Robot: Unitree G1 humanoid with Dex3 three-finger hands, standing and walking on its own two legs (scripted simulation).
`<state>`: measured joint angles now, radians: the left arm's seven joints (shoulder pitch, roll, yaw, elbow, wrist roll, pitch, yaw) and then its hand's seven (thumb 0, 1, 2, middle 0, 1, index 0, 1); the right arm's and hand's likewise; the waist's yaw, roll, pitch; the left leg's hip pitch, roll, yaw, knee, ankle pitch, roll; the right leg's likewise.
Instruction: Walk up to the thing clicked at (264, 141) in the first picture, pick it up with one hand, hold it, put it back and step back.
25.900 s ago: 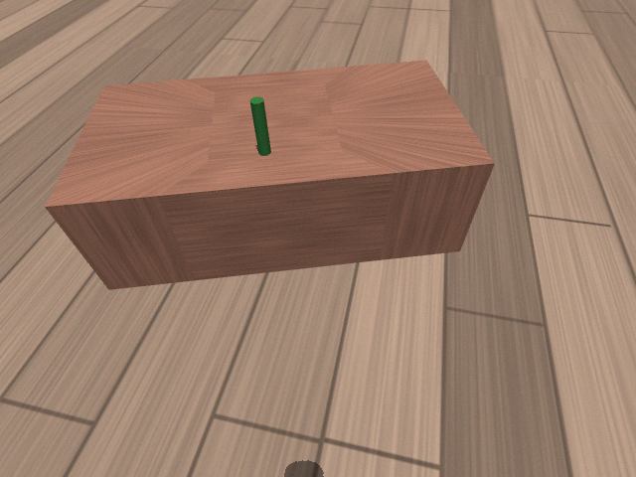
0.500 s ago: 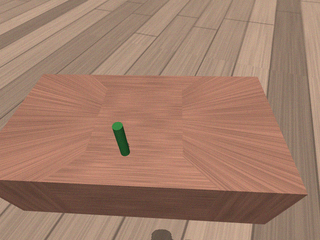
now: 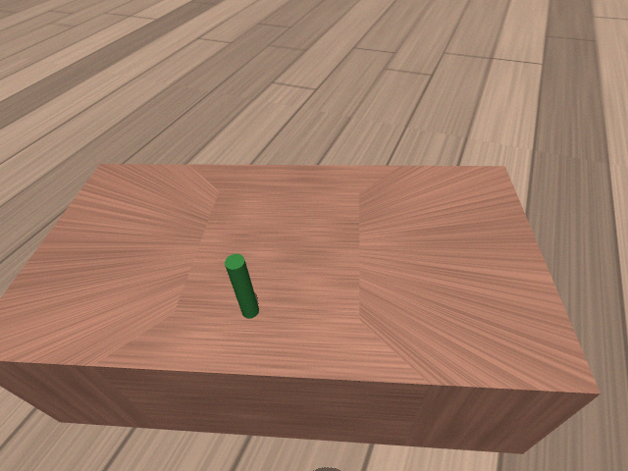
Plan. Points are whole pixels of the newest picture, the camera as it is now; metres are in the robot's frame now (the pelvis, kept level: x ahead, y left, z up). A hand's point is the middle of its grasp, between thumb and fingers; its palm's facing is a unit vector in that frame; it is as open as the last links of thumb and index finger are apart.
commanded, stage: stand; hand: left
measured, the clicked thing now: (243, 288) +0.54 +0.20 -0.23
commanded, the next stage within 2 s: step back in 1.56 s
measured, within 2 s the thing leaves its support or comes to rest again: neither
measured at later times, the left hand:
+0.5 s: hand out of the picture +0.06 +0.25 -0.15, palm faces -0.01 -0.94 -0.35, open 7.4 cm
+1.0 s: hand out of the picture +0.09 +0.25 -0.15, palm faces -0.03 -0.94 -0.35, open 7.4 cm
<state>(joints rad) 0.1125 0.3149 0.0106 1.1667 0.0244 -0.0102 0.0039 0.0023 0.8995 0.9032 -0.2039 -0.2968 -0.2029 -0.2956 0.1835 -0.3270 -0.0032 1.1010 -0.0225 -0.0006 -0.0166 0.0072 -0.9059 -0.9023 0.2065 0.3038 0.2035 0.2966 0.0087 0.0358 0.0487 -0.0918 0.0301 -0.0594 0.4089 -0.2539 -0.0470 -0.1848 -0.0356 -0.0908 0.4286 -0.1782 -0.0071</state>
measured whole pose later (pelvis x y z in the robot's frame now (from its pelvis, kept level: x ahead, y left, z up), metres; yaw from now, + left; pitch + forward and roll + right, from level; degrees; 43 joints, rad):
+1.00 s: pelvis +0.01 +0.00 +0.00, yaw -2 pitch -3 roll +0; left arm 0.08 0.32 0.02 1.19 0.01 -0.01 -0.01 0.00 0.90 0.90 -0.20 -0.30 -0.20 -0.30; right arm 0.14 -0.35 0.00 1.13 -0.02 -0.01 -0.01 0.01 -0.91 -0.90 0.21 0.30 0.20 0.30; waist 0.00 0.03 0.05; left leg -0.05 0.04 -0.03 0.33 -0.23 -0.05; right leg -0.17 -0.02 -0.06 0.37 -0.15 -0.01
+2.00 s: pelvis -0.06 +0.06 -0.01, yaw -4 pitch +0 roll -1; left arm 0.03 0.41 0.06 0.90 0.01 0.06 0.03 0.00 0.90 0.90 -0.20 -0.30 -0.20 -0.29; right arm 0.17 -0.37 -0.06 0.95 -0.03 0.04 0.00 0.01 -0.90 -0.90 0.21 0.30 0.20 0.30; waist -0.03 -0.04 0.18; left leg -0.28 -0.01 0.00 0.62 -0.33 0.03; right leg -0.53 0.13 0.16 1.18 -0.49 0.00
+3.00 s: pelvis -0.30 +0.05 -0.03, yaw -11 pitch -3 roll -1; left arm 0.22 0.37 0.07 0.86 0.04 0.05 -0.02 0.00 0.90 0.90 -0.20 -0.30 -0.20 -0.29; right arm 0.11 -0.42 -0.07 0.83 -0.01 0.06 -0.02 0.01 -0.90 -0.90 0.21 0.30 0.21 0.30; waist 0.02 0.05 0.17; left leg -0.50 0.01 -0.09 0.87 -0.43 -0.01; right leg -0.26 0.03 0.04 0.71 -0.40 0.00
